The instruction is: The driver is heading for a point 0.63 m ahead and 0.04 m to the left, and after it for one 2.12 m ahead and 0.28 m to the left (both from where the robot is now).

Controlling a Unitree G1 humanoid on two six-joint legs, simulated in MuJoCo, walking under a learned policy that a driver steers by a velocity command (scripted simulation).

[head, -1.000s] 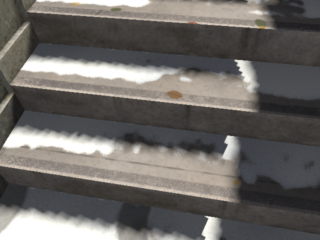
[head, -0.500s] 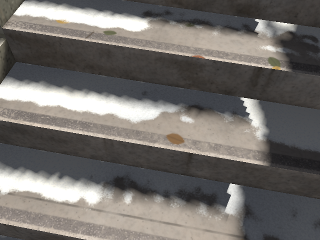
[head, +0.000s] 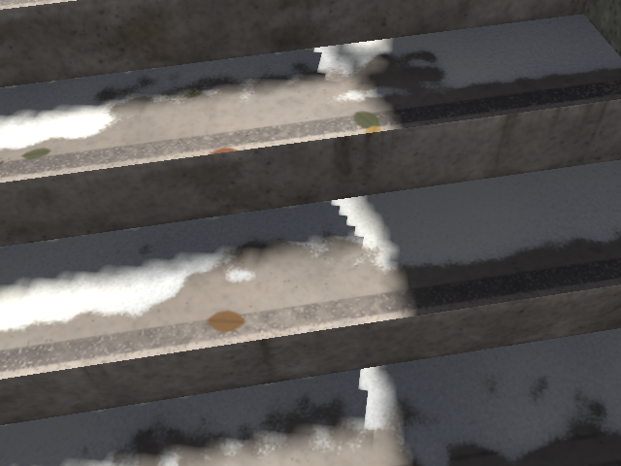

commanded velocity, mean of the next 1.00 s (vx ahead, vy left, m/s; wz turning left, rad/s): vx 0.45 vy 0.00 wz -0.06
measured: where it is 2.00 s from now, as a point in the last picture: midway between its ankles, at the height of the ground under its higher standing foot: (397, 132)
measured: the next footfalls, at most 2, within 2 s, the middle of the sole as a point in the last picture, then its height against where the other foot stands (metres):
left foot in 0.32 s outside the picture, level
right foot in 0.82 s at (455, 449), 0.17 m higher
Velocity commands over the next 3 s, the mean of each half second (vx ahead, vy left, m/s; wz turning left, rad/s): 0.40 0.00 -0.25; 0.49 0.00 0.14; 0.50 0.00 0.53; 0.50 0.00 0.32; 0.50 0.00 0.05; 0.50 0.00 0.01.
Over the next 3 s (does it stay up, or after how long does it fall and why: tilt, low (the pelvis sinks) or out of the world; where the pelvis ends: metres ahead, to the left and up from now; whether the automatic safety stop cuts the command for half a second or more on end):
stays up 1.51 0.10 0.72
